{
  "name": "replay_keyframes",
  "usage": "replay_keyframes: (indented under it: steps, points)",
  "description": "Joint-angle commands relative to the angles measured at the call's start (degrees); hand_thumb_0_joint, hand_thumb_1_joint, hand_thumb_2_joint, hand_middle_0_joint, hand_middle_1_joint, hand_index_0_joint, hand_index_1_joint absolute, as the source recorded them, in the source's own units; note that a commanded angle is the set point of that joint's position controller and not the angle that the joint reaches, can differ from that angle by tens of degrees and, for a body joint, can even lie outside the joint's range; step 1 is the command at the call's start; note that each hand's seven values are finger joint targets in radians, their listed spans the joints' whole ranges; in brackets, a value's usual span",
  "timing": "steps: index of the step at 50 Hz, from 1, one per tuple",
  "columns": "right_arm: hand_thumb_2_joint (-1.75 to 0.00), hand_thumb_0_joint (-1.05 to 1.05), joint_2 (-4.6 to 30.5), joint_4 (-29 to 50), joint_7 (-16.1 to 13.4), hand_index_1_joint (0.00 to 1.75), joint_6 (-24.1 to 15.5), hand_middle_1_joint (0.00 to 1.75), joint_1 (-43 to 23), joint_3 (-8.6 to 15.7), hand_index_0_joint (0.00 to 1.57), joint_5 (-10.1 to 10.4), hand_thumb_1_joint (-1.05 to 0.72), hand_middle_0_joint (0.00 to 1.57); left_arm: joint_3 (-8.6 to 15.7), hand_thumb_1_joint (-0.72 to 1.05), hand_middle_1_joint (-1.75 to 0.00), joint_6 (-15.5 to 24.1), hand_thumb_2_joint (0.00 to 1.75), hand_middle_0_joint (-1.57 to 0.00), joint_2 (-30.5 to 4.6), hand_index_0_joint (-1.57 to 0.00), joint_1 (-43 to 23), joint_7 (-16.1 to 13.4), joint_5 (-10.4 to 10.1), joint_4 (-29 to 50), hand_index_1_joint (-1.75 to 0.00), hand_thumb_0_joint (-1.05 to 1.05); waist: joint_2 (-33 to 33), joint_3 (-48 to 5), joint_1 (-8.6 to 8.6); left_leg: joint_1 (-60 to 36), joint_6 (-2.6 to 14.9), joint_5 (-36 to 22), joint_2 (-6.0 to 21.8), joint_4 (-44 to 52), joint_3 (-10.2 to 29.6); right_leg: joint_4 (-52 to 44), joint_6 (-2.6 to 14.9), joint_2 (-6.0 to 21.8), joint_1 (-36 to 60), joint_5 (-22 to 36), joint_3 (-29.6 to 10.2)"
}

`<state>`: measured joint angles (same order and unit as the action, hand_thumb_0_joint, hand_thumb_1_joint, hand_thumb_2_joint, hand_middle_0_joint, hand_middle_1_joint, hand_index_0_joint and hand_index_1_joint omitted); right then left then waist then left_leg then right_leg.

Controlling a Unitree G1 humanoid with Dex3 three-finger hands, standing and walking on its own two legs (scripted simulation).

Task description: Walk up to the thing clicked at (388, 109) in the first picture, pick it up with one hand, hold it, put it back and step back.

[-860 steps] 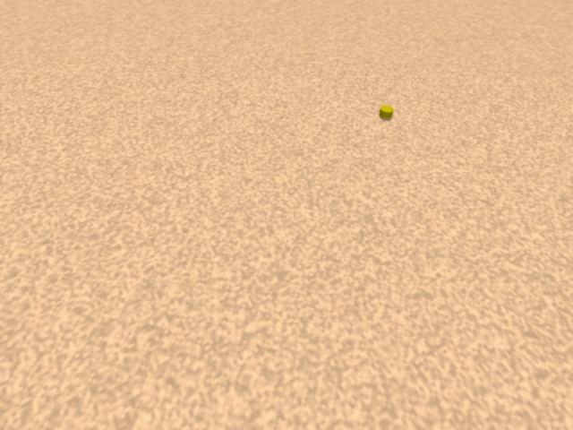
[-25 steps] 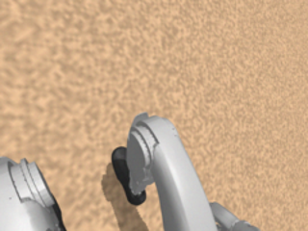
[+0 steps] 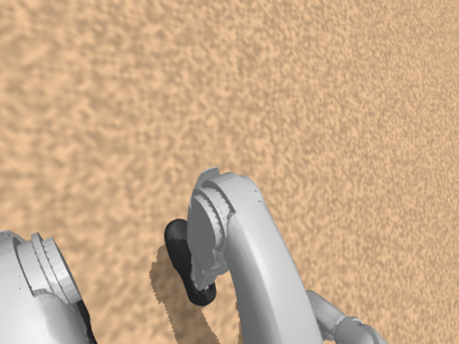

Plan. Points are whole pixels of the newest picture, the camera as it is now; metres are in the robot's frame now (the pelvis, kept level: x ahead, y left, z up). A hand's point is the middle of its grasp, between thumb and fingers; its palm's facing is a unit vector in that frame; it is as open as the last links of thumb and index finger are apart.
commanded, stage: settle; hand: left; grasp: from above
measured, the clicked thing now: out of the picture +0.45 +0.33 -0.28
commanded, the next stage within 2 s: lift in 1.04 s
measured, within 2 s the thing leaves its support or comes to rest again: leaves its support in 0.38 s
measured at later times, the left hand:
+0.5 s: hand out of the picture +0.45 +0.34 -0.24, palm faces -0.38 -0.18 -0.91, open 10.1 cm
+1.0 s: hand out of the picture +0.43 +0.34 -0.15, palm faces -0.41 -0.13 -0.90, open 10.1 cm
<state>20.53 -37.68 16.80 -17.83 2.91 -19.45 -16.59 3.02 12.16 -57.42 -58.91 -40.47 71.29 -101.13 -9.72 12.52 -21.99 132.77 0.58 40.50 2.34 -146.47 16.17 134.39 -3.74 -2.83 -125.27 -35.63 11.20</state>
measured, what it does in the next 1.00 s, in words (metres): stands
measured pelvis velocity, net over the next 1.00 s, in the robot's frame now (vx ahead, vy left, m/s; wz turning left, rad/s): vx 0.00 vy -0.01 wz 0.10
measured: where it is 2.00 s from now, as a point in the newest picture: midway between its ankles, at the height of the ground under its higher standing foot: (143, 309)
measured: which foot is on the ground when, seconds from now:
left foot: down 0.00-1.00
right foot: down 0.00-1.00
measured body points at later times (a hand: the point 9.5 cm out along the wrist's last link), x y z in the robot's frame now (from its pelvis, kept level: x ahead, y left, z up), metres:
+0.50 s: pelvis +0.01 +0.00 +0.00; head +0.27 +0.13 +0.34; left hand +0.46 +0.34 -0.18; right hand +0.05 -0.25 -0.05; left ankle +0.07 +0.12 -0.27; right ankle +0.13 -0.12 -0.27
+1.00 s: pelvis +0.00 -0.01 +0.01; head +0.22 +0.09 +0.39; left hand +0.45 +0.35 -0.09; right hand +0.09 -0.27 -0.07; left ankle +0.07 +0.12 -0.27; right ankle +0.13 -0.12 -0.27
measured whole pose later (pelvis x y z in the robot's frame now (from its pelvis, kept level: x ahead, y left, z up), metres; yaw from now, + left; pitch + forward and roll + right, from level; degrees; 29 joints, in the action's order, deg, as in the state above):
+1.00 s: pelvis +0.00 -0.01 +0.01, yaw +6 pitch +31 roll -10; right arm 18.6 -40.7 13.0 -7.2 9.5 -6.8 -8.4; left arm 4.1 10.2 -44.5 -54.1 -21.0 69.5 -81.7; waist -0.3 -1.1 -15.4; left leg 133.9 0.4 38.6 1.5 -140.6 9.7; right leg 133.7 -2.2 -0.4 -128.6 -36.8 6.2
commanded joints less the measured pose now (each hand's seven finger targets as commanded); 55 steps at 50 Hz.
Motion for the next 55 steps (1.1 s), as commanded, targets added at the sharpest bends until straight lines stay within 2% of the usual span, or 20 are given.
replay_keyframes:
  steps: [1,9,15,17,18,19,22,24,26,27,29,30,34,36,37,40,45,48,53,55]
  points:
    - [-0.9,0.0,20.0,-1.3,-0.5,0.3,-0.2,0.3,10.3,6.0,0.2,0.7,-0.89,0.2,0.9,0.65,-0.73,-1.0,0.62,-0.9,-10.5,-0.94,-14.1,-2.1,-1.4,4.9,-0.69,0.0,29.6,-33.9,-4.48,-25.8,-1.05,-8.1,1.6,16.7,-4.6,-11.0,4.13,-2.4,17.9,10.4,5.7]
    - [-0.9,0.0,19.9,-0.8,-0.3,0.3,-0.1,0.3,11.5,5.3,0.2,1.0,-0.9,0.2,1.0,0.6,-0.74,-1.0,0.65,-0.92,-12.0,-0.97,-13.9,0.5,-1.9,4.0,-0.7,0.0,30.2,-34.2,-4.55,-26.3,-0.78,-10.4,1.4,15.7,-5.3,-10.7,3.94,-2.4,19.7,12.5,5.5]
    - [-0.9,0.0,19.5,-1.0,-0.9,0.3,0.6,0.3,11.4,5.8,0.2,1.7,-0.91,0.2,3.2,0.59,-0.75,-0.7,0.68,-0.93,-15.1,-0.96,-14.1,3.0,-2.3,6.9,-0.71,0.0,32.0,-35.8,-2.74,-26.3,-0.88,-9.2,1.2,16.6,-5.6,-10.5,4.32,-2.1,19.5,11.1,5.1]
    - [-0.9,0.0,19.4,-0.9,-1.2,0.3,1.6,0.3,12.5,6.6,0.2,1.6,-0.91,0.2,5.3,0.61,-0.76,-0.6,0.68,-0.93,-16.6,-0.97,-12.4,3.2,-1.7,9.3,-0.72,0.0,34.1,-39.1,-1.41,-27.3,-0.94,-10.7,1.1,17.1,-6.2,-10.8,4.69,-2.4,21.7,12.1,4.5]
    - [-0.9,0.0,18.8,-1.0,-0.9,0.3,1.5,0.3,12.9,6.7,0.2,1.5,-0.91,0.2,4.7,0.63,-0.75,-0.3,0.68,-0.94,-16.0,-0.99,-14.9,3.5,-1.1,12.1,-0.71,0.0,34.9,-39.5,-1.94,-27.6,-0.83,-11.0,1.0,16.2,-6.4,-10.0,4.55,-2.1,20.2,12.6,4.7]
    - [-0.9,0.0,19.7,-1.5,-1.1,0.3,1.8,0.3,13.4,7.9,0.2,1.4,-0.9,0.2,6.1,0.63,-0.75,-0.4,0.69,-0.95,-16.7,-0.99,-13.6,3.3,-1.2,14.1,-0.71,0.0,37.2,-42.8,-0.7,-30.6,-1.33,-12.9,1.1,17.1,-6.4,-10.0,4.91,-2.3,20.8,13.6,4.7]
    - [-0.9,0.0,18.3,-1.9,-0.5,0.3,2.1,0.3,13.7,8.5,0.2,1.8,-0.91,0.2,5.8,0.65,-0.75,-0.8,0.71,-0.97,-13.7,-1.0,-11.6,4.4,-1.1,13.3,-0.72,0.0,37.0,-41.1,-1.16,-29.9,-1.48,-12.9,1.1,17.0,-6.1,-8.8,4.96,-2.0,17.5,13.3,5.2]
    - [-0.9,0.0,17.6,-2.4,-0.7,0.3,2.8,0.3,14.6,9.9,0.2,2.3,-0.9,0.2,6.5,0.68,-0.74,-1.5,0.69,-0.98,-12.4,-1.02,-9.8,5.0,-1.2,15.0,-0.7,0.0,37.1,-43.2,0.0,-29.4,-1.27,-13.9,0.8,17.0,-7.0,-9.6,5.08,-2.2,18.1,14.2,4.5]
    - [-0.9,0.0,17.7,-2.8,-0.6,0.3,3.2,0.3,15.6,12.0,0.2,2.9,-0.9,0.2,4.9,0.67,-0.74,-1.9,0.7,-0.98,-8.6,-1.01,-10.0,6.3,-2.2,19.6,-0.7,0.0,38.6,-45.0,1.1,-29.9,-1.28,-14.1,0.5,18.0,-7.7,-10.2,5.39,-2.1,17.3,14.0,3.9]
    - [-0.9,0.0,17.3,-3.3,-0.6,0.3,3.5,0.3,15.6,12.4,0.2,3.3,-0.9,0.2,6.1,0.66,-0.75,-2.3,0.7,-0.97,-9.5,-1.0,-9.5,6.7,-2.7,20.5,-0.71,0.0,38.4,-46.1,2.11,-29.5,-1.13,-13.4,0.5,18.2,-7.7,-10.4,5.45,-2.0,16.5,13.2,3.9]
    - [-0.9,0.0,16.3,-2.1,-0.5,0.3,4.1,0.3,15.1,13.1,0.2,4.1,-0.91,0.2,1.5,0.66,-0.72,-2.8,0.66,-0.97,-2.7,-1.0,-9.5,8.8,-3.4,21.9,-0.69,0.0,37.0,-45.6,1.73,-28.1,-0.83,-12.4,0.3,18.9,-8.2,-11.2,5.56,-2.2,15.6,12.4,3.3]
    - [-0.9,0.0,16.6,-2.9,-0.7,0.3,4.7,0.3,15.7,13.8,0.2,4.5,-0.9,0.2,2.4,0.64,-0.74,-3.1,0.67,-0.95,-4.1,-0.99,-9.1,9.3,-3.3,20.7,-0.7,0.0,35.3,-45.1,2.0,-26.7,-0.64,-11.1,0.2,19.5,-8.0,-11.3,5.61,-2.0,15.4,11.5,3.1]
    - [-0.9,0.0,16.5,-4.1,-0.9,0.3,6.1,0.3,19.0,16.1,0.2,6.1,-0.9,0.2,3.7,0.66,-0.77,-4.3,0.69,-0.94,-2.6,-0.99,-9.2,12.3,-3.8,23.3,-0.73,0.0,33.0,-46.4,2.75,-28.4,-0.63,-12.8,-0.2,20.3,-7.6,-10.7,5.54,-1.1,11.9,11.7,2.8]
    - [-0.9,0.0,15.7,-3.4,-1.2,0.3,7.0,0.3,18.1,16.2,0.2,6.9,-0.9,0.2,1.2,0.67,-0.76,-4.1,0.71,-0.97,1.0,-1.01,-12.2,13.8,-4.1,23.9,-0.73,0.0,31.7,-45.4,2.15,-26.6,-0.29,-9.7,-0.5,21.0,-7.6,-11.5,5.66,-0.9,11.0,9.7,2.3]
    - [-0.9,0.0,15.2,-3.2,-1.5,0.3,7.4,0.3,17.6,16.4,0.2,7.1,-0.9,0.2,0.8,0.67,-0.75,-3.9,0.73,-0.99,1.4,-1.01,-11.7,14.4,-3.9,23.8,-0.72,0.0,30.8,-45.1,2.58,-25.8,-0.02,-8.5,-0.6,21.1,-8.0,-12.1,5.64,-0.9,11.5,8.8,1.9]
    - [-0.9,0.0,14.8,-2.7,-2.6,0.3,8.5,0.3,17.2,16.9,0.2,7.8,-0.9,0.2,2.5,0.65,-0.75,-3.2,0.73,-0.98,-2.4,-1.0,-12.2,16.1,-2.9,25.2,-0.73,0.0,28.4,-43.9,4.35,-23.4,0.4,-4.6,-1.3,21.1,-9.2,-13.3,5.95,-0.7,11.4,3.7,0.0]
    - [-0.9,0.0,12.3,-1.6,-4.0,0.3,10.0,0.3,16.6,16.9,0.2,8.2,-0.9,0.2,1.6,0.65,-0.74,-1.9,0.68,-0.97,-0.7,-1.0,-13.8,17.0,-2.5,27.8,-0.71,0.0,27.7,-48.6,5.08,-23.9,0.52,-7.2,-1.8,20.8,-11.2,-14.3,6.0,-1.0,15.0,4.7,-1.8]
    - [-0.9,0.0,12.3,-2.2,-4.9,0.3,10.9,0.3,17.2,17.5,0.2,8.4,-0.9,0.2,2.8,0.66,-0.74,-2.0,0.71,-0.98,-1.9,-1.01,-13.0,17.3,-2.0,27.8,-0.71,0.0,27.8,-50.4,6.35,-24.9,0.55,-9.2,-2.0,21.2,-11.9,-14.3,5.92,-0.5,15.7,6.6,-1.9]
    - [-0.9,0.0,12.2,-1.9,-5.9,0.3,11.9,0.3,17.7,18.5,0.2,8.7,-0.9,0.2,2.1,0.68,-0.75,-2.4,0.75,-1.0,0.1,-1.02,-13.5,18.1,-2.2,28.3,-0.73,0.0,26.9,-50.0,6.22,-26.5,0.47,-8.5,-2.2,22.6,-11.9,-14.8,6.22,0.0,13.9,6.1,-1.6]
    - [-0.9,0.0,11.5,-2.1,-6.3,0.3,12.3,0.3,18.2,18.7,0.2,8.7,-0.9,0.2,2.5,0.72,-0.74,-2.4,0.76,-1.04,-0.4,-1.06,-14.6,18.6,-2.5,29.7,-0.72,0.0,26.9,-52.5,6.37,-26.6,0.74,-9.5,-2.3,22.4,-12.6,-15.4,5.97,-0.1,16.6,6.9,-2.5]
